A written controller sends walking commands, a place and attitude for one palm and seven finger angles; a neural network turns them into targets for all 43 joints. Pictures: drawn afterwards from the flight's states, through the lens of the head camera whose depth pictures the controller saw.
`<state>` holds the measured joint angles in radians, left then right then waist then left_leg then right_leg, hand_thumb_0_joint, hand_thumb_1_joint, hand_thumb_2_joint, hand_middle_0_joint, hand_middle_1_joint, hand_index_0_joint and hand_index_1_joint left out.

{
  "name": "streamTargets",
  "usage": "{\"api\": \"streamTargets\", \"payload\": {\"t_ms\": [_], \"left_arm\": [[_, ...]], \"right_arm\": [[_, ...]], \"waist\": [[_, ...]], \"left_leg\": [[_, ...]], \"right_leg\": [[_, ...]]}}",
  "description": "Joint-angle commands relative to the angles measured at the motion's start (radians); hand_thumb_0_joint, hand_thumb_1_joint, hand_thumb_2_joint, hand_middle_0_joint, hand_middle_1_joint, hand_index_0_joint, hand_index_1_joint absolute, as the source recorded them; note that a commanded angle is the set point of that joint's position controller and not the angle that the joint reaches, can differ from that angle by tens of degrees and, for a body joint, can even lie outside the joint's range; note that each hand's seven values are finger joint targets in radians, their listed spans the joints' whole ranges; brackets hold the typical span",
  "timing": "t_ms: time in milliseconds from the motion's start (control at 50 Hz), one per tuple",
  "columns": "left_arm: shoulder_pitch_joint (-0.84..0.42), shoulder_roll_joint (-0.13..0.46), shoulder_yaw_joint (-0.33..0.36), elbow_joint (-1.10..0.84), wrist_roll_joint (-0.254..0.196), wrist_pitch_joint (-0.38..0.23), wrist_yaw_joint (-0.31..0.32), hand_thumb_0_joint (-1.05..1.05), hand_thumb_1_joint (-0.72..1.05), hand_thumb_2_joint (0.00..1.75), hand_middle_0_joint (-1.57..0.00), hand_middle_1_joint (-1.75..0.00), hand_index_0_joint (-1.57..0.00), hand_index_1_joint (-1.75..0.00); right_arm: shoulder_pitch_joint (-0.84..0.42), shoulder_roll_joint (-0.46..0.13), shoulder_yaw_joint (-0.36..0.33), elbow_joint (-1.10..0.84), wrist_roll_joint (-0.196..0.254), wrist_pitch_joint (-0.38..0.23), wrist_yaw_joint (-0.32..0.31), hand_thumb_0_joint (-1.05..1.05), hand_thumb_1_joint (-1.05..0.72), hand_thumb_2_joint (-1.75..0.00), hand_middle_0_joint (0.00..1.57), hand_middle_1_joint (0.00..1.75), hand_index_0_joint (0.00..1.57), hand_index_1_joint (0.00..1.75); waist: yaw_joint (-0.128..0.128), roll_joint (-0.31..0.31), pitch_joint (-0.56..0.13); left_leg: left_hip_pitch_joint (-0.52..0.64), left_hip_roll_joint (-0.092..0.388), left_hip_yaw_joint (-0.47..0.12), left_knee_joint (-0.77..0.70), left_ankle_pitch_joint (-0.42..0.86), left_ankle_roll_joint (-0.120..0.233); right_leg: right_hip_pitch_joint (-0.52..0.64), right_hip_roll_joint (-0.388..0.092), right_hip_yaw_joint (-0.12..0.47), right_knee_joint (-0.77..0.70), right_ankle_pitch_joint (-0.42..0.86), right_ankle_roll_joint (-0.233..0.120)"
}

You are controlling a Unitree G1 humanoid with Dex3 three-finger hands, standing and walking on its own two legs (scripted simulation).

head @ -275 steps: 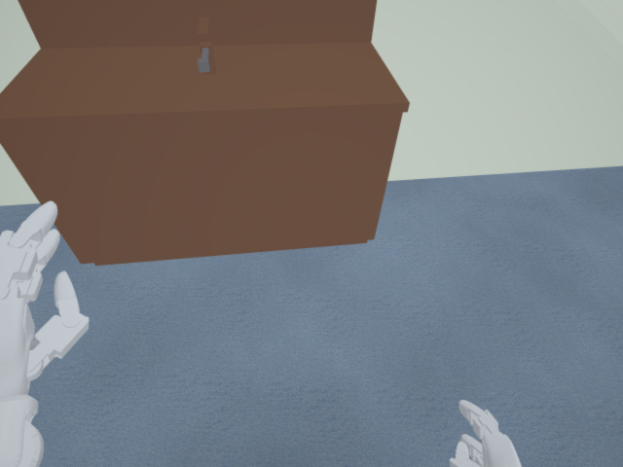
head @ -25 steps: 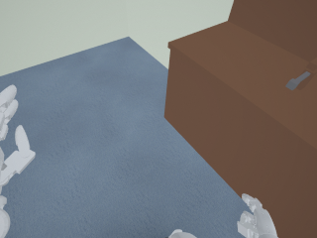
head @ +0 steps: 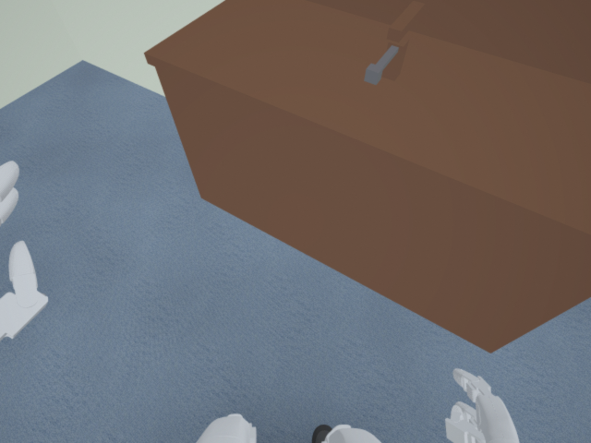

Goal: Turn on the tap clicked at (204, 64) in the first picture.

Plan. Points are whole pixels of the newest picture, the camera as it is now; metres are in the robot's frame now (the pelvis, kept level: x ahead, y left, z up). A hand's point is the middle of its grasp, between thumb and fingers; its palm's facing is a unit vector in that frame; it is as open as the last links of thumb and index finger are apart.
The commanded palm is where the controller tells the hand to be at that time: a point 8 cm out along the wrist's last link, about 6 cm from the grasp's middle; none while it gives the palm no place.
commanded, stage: turn to face it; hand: left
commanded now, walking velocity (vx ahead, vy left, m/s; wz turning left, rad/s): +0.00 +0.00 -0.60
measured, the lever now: (373, 74) +0.79 -0.13 +0.03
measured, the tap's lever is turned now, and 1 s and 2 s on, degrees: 0 0 0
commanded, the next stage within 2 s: take the last steps up to it in 1.44 s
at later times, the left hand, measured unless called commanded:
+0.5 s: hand (200, 299) +0.23 +0.10 +0.17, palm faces +0.08 -0.85 -0.52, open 7.4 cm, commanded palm +0.17 +0.17 +0.18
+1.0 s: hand (279, 343) +0.19 +0.03 +0.17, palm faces -0.11 -0.89 -0.44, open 7.4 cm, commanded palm +0.17 +0.08 +0.18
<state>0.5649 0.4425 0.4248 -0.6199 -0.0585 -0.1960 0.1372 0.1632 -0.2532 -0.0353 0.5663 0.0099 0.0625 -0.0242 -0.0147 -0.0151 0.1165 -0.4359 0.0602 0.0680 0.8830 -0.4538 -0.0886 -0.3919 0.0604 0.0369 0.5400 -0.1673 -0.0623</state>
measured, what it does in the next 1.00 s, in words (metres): walks backwards, turning right: left foot, then right foot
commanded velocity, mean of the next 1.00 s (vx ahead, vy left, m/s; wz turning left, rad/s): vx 0.00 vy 0.00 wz -0.59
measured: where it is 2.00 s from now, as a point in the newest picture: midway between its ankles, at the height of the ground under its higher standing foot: outside the picture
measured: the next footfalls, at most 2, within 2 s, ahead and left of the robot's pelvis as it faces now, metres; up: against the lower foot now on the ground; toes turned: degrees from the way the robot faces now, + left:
left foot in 0.08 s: +0.04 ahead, +0.14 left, +0.00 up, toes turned +2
right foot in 0.38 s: -0.01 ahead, -0.15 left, +0.00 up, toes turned -21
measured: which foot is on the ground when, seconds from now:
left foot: up 0.00-0.06, down 0.08-0.40, up 0.42-0.80, down 0.82-1.00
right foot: down 0.00-0.10, up 0.12-0.36, down 0.38-0.84, up 0.86-1.00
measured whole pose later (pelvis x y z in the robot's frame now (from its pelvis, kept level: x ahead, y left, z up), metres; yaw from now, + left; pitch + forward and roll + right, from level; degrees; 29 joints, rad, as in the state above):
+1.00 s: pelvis -0.12 -0.06 +0.00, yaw -35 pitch -1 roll +0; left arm 0.45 0.38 0.37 -0.52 -0.04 -0.18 0.14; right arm 0.20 -0.17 0.01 0.50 0.02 -0.01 -0.01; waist 0.05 0.01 0.07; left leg -0.22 0.14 0.15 0.57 -0.32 -0.07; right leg -0.44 0.02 -0.04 0.83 -0.41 0.04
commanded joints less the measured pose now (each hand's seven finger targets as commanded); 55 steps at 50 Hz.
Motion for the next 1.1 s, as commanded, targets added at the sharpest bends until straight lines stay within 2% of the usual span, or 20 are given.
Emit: {"api": "streamTargets", "payload": {"t_ms": [0,40,80,100,180,340,360,380,400,480,660,740,780,820,860,900,980,1020,1060,1080], "left_arm": [[-0.031,0.118,0.116,-0.14,0.001,-0.04,0.035,0.0,0.9,0.9,-0.2,-0.3,-0.2,-0.3],[-0.079,0.114,0.093,-0.152,0.008,-0.043,0.028,0.0,0.9,0.9,-0.2,-0.3,-0.2,-0.3],[-0.135,0.114,0.086,-0.176,0.022,-0.054,0.018,0.0,0.9,0.9,-0.2,-0.3,-0.2,-0.3],[-0.141,0.141,0.105,-0.165,0.042,-0.063,0.022,0.0,0.9,0.9,-0.2,-0.3,-0.2,-0.3],[-0.231,0.071,0.001,-0.192,0.047,-0.054,0.016,0.0,0.9,0.9,-0.2,-0.3,-0.2,-0.3],[-0.192,0.105,0.053,-0.099,0.025,-0.043,0.017,0.0,0.9,0.9,-0.2,-0.3,-0.2,-0.3],[-0.191,0.134,0.075,-0.097,0.029,-0.048,0.021,0.0,0.9,0.9,-0.2,-0.3,-0.2,-0.3],[-0.143,0.177,0.118,-0.066,0.026,-0.049,0.032,0.0,0.9,0.9,-0.2,-0.3,-0.2,-0.3],[-0.105,0.178,0.138,-0.063,-0.004,-0.034,0.033,0.0,0.9,0.9,-0.2,-0.3,-0.2,-0.3],[-0.024,0.149,0.156,-0.145,-0.013,-0.051,0.038,0.0,0.9,0.9,-0.2,-0.3,-0.2,-0.3],[-0.065,0.123,0.091,-0.104,-0.006,-0.036,0.041,0.0,0.9,0.9,-0.2,-0.3,-0.2,-0.3],[-0.111,0.12,0.061,-0.134,0.005,-0.04,0.035,0.0,0.9,0.9,-0.2,-0.3,-0.2,-0.3],[-0.146,0.129,0.06,-0.158,0.005,-0.051,0.027,0.0,0.9,0.9,-0.2,-0.3,-0.2,-0.3],[-0.165,0.151,0.092,-0.167,0.021,-0.06,0.022,0.0,0.9,0.9,-0.2,-0.3,-0.2,-0.3],[-0.162,0.103,0.055,-0.126,0.027,-0.057,0.011,0.0,0.9,0.9,-0.2,-0.3,-0.2,-0.3],[-0.192,0.082,0.024,-0.138,0.029,-0.058,0.012,0.0,0.9,0.9,-0.2,-0.3,-0.2,-0.3],[-0.211,0.07,0.002,-0.091,0.033,-0.041,0.016,0.0,0.9,0.9,-0.2,-0.3,-0.2,-0.3],[-0.245,0.104,0.036,-0.084,0.037,-0.045,0.017,0.0,0.9,0.9,-0.2,-0.3,-0.2,-0.3],[-0.2,0.161,0.106,-0.058,0.015,-0.044,0.031,0.0,0.9,0.9,-0.2,-0.3,-0.2,-0.3],[-0.135,0.177,0.128,-0.068,0.005,-0.038,0.032,0.0,0.9,0.9,-0.2,-0.3,-0.2,-0.3]], "right_arm": [[-0.057,-0.062,-0.004,-0.172,0.007,-0.053,-0.002,0.0,-0.9,-0.9,0.2,0.3,0.2,0.3],[-0.023,-0.075,-0.009,-0.174,0.007,-0.053,-0.008,0.0,-0.9,-0.9,0.2,0.3,0.2,0.3],[-0.046,-0.108,-0.025,-0.202,0.005,-0.059,-0.023,0.0,-0.9,-0.9,0.2,0.3,0.2,0.3],[-0.065,-0.077,-0.013,-0.193,0.0,-0.07,-0.024,0.0,-0.9,-0.9,0.2,0.3,0.2,0.3],[-0.033,-0.082,-0.021,-0.18,0.012,-0.103,0.004,0.0,-0.9,-0.9,0.2,0.3,0.2,0.3],[0.021,-0.089,-0.017,-0.179,0.008,-0.149,0.018,0.0,-0.9,-0.9,0.2,0.3,0.2,0.3],[0.028,-0.068,-0.014,-0.178,0.014,-0.145,0.022,0.0,-0.9,-0.9,0.2,0.3,0.2,0.3],[-0.007,-0.034,0.002,-0.204,0.012,-0.143,0.016,0.0,-0.9,-0.9,0.2,0.3,0.2,0.3],[-0.036,-0.046,-0.009,-0.21,0.023,-0.13,0.009,0.0,-0.9,-0.9,0.2,0.3,0.2,0.3],[-0.076,-0.008,0.027,-0.175,0.004,-0.056,0.009,0.0,-0.9,-0.9,0.2,0.3,0.2,0.3],[-0.067,-0.063,-0.003,-0.185,0.007,-0.036,-0.013,0.0,-0.9,-0.9,0.2,0.3,0.2,0.3],[-0.041,-0.075,-0.004,-0.19,0.008,-0.034,-0.007,0.0,-0.9,-0.9,0.2,0.3,0.2,0.3],[-0.035,-0.094,-0.015,-0.199,0.004,-0.041,-0.013,0.0,-0.9,-0.9,0.2,0.3,0.2,0.3],[-0.058,-0.081,-0.008,-0.209,0.005,-0.059,-0.018,0.0,-0.9,-0.9,0.2,0.3,0.2,0.3],[-0.048,-0.063,-0.013,-0.207,0.002,-0.08,-0.012,0.0,-0.9,-0.9,0.2,0.3,0.2,0.3],[-0.037,-0.073,-0.014,-0.189,0.009,-0.105,-0.005,0.0,-0.9,-0.9,0.2,0.3,0.2,0.3],[0.01,-0.098,-0.016,-0.17,0.009,-0.144,0.009,0.0,-0.9,-0.9,0.2,0.3,0.2,0.3],[0.0,-0.089,-0.012,-0.172,0.011,-0.148,0.014,0.0,-0.9,-0.9,0.2,0.3,0.2,0.3],[-0.037,-0.053,-0.008,-0.199,0.017,-0.143,0.009,0.0,-0.9,-0.9,0.2,0.3,0.2,0.3],[-0.058,-0.06,-0.015,-0.184,0.015,-0.126,0.008,0.0,-0.9,-0.9,0.2,0.3,0.2,0.3]], "waist": [[0.042,-0.083,-0.281],[0.019,-0.038,-0.265],[0.034,0.268,-0.178],[0.048,0.345,-0.192],[0.034,0.271,-0.112],[0.024,0.213,-0.19],[0.022,0.055,-0.229],[0.039,-0.194,-0.25],[0.055,-0.293,-0.286],[0.028,-0.068,-0.321],[0.053,-0.113,-0.256],[0.039,-0.051,-0.259],[0.029,0.066,-0.205],[0.046,0.325,-0.19],[0.037,0.271,-0.082],[0.045,0.242,-0.082],[0.02,0.239,-0.131],[0.027,0.126,-0.174],[0.048,-0.293,-0.259],[0.053,-0.21,-0.267]], "left_leg": [[0.158,-0.008,-0.021,-0.281,0.039,0.029],[0.322,0.033,-0.025,-0.472,0.116,0.059],[0.36,0.319,-0.253,-0.601,0.253,0.181],[0.234,0.417,-0.288,-0.644,0.203,0.234],[0.213,0.312,-0.011,-0.54,0.449,0.181],[0.202,0.268,0.095,-0.285,0.471,0.083],[0.144,0.202,0.131,-0.12,0.349,0.049],[-0.093,0.07,0.11,0.074,-0.081,0.009],[-0.134,0.039,-0.011,0.223,-0.153,0.008],[-0.175,0.055,-0.084,0.292,-0.002,-0.011],[0.065,-0.015,-0.042,-0.129,-0.005,0.027],[0.243,-0.016,-0.033,-0.387,0.058,0.056],[0.35,0.102,-0.121,-0.54,0.053,0.115],[0.257,0.36,-0.289,-0.652,0.102,0.237],[0.079,0.372,-0.205,-0.645,0.151,0.264],[0.172,0.317,-0.04,-0.543,0.394,0.199],[0.23,0.273,0.043,-0.373,0.571,0.115],[0.139,0.222,0.067,-0.177,0.434,0.078],[-0.095,0.008,0.017,0.204,-0.147,0.013],[-0.082,0.025,-0.081,0.292,-0.143,0.017]], "right_leg": [[0.135,-0.255,0.322,-0.179,0.038,-0.084],[0.013,-0.203,0.288,-0.118,-0.079,-0.019],[-0.19,-0.021,0.083,0.234,-0.307,0.074],[-0.158,-0.038,-0.007,0.527,-0.349,0.094],[-0.144,-0.1,-0.081,0.497,-0.27,0.117],[0.223,-0.061,-0.175,-0.07,-0.054,0.099],[0.301,-0.159,-0.053,-0.124,0.165,0.049],[0.418,-0.324,0.243,-0.112,0.562,-0.051],[0.367,-0.378,0.371,-0.143,0.596,-0.083],[0.402,-0.319,0.223,-0.105,0.461,-0.106],[0.185,-0.277,0.349,-0.251,-0.022,-0.112],[0.095,-0.231,0.364,-0.233,-0.117,-0.055],[-0.059,-0.125,0.302,-0.112,-0.193,0.012],[-0.132,-0.002,0.061,0.36,-0.3,0.083],[-0.12,-0.063,0.022,0.595,-0.279,0.101],[-0.12,-0.084,-0.052,0.425,-0.299,0.113],[0.094,-0.035,-0.163,0.068,-0.158,0.112],[0.258,-0.097,-0.092,-0.079,0.054,0.071],[0.328,-0.375,0.401,-0.169,0.515,-0.082],[0.27,-0.386,0.435,-0.207,0.34,-0.065]]}}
